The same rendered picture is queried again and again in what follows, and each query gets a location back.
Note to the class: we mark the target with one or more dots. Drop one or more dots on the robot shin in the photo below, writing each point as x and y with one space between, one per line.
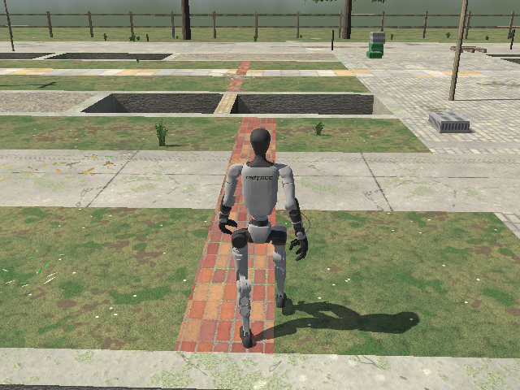
244 307
280 275

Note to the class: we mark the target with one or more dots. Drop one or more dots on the robot left shin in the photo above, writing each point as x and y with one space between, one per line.
244 307

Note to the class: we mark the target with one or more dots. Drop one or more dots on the right robot hand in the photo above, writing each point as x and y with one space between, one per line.
304 247

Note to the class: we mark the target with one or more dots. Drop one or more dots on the left robot hand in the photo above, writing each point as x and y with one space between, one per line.
229 223

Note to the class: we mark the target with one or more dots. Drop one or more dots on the left robot forearm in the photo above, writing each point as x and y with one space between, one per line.
224 212

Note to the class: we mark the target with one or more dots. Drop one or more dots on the right robot forearm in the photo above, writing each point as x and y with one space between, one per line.
297 223

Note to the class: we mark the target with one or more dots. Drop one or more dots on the right robot upper arm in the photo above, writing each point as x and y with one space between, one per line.
288 184

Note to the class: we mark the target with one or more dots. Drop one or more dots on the left robot upper arm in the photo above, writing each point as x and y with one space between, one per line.
231 182

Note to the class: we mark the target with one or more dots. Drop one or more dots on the robot right shin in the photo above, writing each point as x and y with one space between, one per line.
280 275

